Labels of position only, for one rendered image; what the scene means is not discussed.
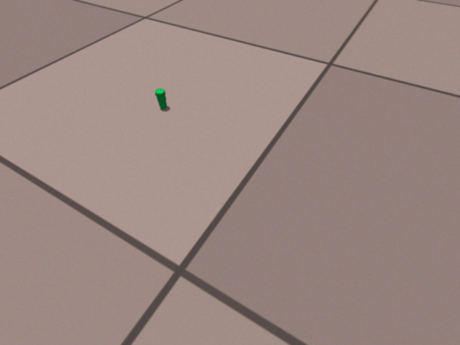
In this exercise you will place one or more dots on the cup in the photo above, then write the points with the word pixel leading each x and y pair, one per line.
pixel 160 93

